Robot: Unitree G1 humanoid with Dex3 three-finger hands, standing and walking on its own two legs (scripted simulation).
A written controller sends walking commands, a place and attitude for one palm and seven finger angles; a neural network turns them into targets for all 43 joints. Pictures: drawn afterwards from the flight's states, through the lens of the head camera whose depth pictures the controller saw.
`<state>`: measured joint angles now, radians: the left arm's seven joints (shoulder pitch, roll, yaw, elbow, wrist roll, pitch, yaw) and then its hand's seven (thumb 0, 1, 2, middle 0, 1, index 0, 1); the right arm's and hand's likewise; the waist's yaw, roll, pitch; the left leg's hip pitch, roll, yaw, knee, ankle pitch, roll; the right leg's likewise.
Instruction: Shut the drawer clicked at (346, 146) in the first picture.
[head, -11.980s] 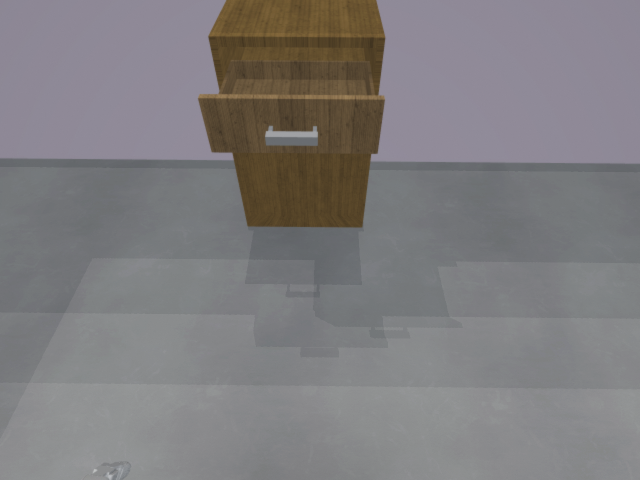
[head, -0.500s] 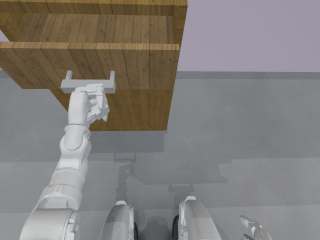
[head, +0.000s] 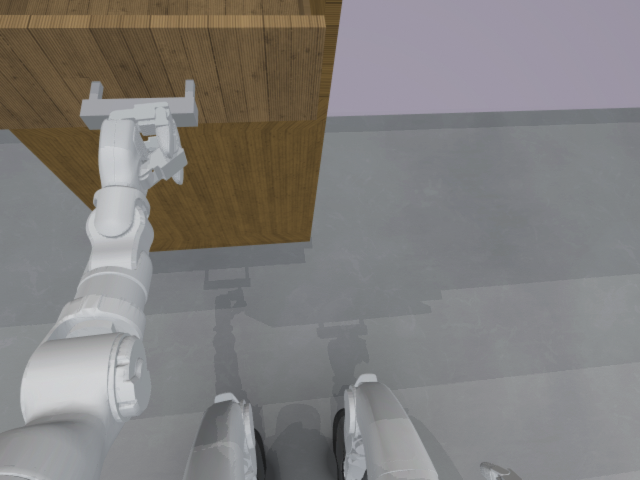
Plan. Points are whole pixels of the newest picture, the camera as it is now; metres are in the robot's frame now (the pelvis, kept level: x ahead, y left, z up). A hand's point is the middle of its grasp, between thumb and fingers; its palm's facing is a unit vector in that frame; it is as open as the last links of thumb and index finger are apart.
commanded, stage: push the drawer shut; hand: left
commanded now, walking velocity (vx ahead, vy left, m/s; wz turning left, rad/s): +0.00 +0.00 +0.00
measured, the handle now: (143, 100) +0.58 +0.17 +0.03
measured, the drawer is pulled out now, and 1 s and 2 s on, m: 0.05 0.00 0.00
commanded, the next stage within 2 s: pull the fist back off the drawer in 0.66 s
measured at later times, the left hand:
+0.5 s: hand (178, 119) +0.55 +0.13 +0.03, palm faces -0.01 -1.00 -0.05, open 3.3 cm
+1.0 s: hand (174, 119) +0.56 +0.13 +0.03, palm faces -0.01 -1.00 -0.07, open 3.1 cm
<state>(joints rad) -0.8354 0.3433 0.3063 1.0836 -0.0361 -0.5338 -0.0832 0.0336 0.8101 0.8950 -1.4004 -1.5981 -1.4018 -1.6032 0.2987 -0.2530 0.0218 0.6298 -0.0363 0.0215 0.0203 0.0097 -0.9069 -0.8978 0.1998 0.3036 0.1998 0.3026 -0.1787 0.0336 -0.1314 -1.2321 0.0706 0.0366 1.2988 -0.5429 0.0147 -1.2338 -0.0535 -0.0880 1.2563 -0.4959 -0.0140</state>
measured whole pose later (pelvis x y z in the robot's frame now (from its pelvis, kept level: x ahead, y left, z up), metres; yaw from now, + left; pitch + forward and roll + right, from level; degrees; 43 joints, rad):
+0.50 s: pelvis +0.00 +0.01 -0.01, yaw -1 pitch +30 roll -3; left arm -1.00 0.44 0.37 1.20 0.02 -0.51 -0.08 0.05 0.79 0.90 -1.40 -1.60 -1.40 -1.60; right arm 0.34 -0.25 0.04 0.62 -0.06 0.07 0.04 0.01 -0.91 -0.90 0.20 0.30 0.20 0.30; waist -0.23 0.05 -0.12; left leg -1.29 0.08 0.03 1.33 -0.55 0.02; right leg -1.28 -0.04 -0.09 1.26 -0.49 -0.01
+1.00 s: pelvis -0.03 +0.01 -0.02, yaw -1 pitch +31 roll -5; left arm -1.17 0.53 0.32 1.29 0.05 -0.44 -0.06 0.01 0.68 0.95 -1.40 -1.60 -1.40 -1.60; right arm 0.35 -0.26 0.07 0.64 -0.07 0.02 0.04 0.01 -0.91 -0.90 0.20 0.30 0.20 0.30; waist -0.27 0.04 -0.11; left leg -1.42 0.08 -0.02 1.39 -0.52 0.02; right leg -1.38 -0.05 -0.13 1.29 -0.45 -0.02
